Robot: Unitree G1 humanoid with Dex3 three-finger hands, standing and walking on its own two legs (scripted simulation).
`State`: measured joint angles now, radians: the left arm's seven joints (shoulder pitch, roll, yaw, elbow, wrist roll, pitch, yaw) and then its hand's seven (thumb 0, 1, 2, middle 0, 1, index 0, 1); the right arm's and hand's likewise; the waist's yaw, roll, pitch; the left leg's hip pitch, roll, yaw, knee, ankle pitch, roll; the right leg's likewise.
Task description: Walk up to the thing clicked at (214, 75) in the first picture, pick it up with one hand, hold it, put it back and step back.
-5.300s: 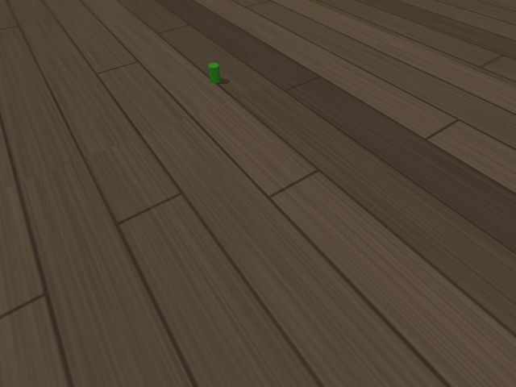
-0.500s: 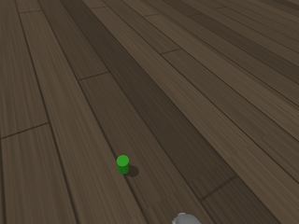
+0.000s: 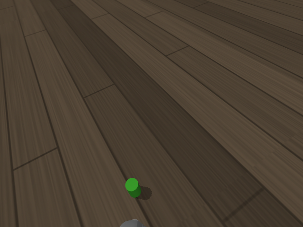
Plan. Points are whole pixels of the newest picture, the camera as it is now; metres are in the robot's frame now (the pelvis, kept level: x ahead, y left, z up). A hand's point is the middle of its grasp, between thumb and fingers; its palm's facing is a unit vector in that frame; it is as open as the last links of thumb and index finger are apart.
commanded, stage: walk up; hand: left
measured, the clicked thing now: (133, 187) +0.47 +0.22 -0.71
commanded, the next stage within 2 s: none
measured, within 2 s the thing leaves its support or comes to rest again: neither
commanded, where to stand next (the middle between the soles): +0.13 +0.00 m, yaw +0 degrees
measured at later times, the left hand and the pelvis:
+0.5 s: hand out of the picture +0.07 +0.30 -0.17, palm faces -0.05 -0.92 -0.39, open 7.3 cm; pelvis +0.04 +0.02 -0.02, yaw +0 degrees
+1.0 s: hand out of the picture +0.15 +0.28 -0.16, palm faces +0.02 -0.93 -0.36, open 7.4 cm; pelvis +0.08 +0.02 -0.01, yaw +2 degrees
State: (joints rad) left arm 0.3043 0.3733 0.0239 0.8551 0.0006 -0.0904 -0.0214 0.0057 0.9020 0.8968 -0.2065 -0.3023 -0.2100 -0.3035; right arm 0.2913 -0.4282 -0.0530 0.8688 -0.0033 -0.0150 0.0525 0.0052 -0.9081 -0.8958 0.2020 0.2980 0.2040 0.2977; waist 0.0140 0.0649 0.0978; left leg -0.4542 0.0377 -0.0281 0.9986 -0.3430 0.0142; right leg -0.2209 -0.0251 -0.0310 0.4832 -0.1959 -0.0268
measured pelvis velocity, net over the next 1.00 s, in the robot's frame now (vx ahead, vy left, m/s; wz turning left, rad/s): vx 0.08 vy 0.02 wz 0.03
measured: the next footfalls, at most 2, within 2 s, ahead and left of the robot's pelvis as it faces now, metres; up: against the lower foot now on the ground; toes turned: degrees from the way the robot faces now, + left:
left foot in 0.18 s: +0.16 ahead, +0.15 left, +0.00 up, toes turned +3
right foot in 0.48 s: +0.15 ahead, -0.11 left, +0.00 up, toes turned +0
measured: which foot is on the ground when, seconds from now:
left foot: up 0.00-0.16, down 0.18-0.54, up 0.56-0.76, down 0.78-1.00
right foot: down 0.00-0.22, up 0.24-0.46, down 0.48-1.00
